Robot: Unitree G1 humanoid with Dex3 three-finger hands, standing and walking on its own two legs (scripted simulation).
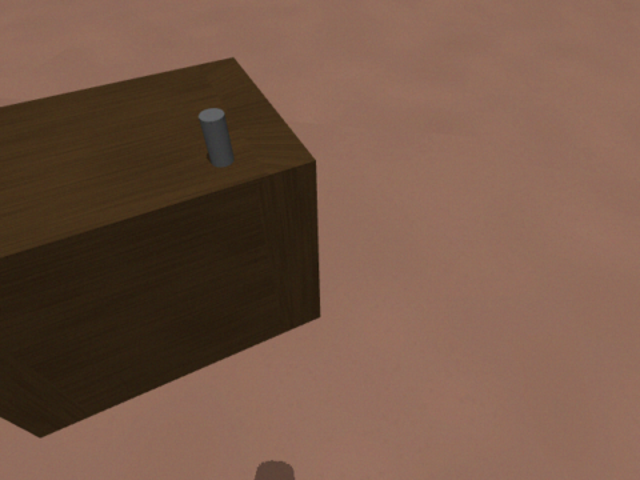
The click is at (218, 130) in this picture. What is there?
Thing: slim round
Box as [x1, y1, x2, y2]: [199, 108, 233, 166]
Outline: 206,109 199,114 199,120 211,163 215,166 228,165 233,161 233,155 223,111 217,108
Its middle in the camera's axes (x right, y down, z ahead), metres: -0.22 -0.23 +0.87
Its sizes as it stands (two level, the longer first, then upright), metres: 0.055 0.055 0.118
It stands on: a support 0.70 m high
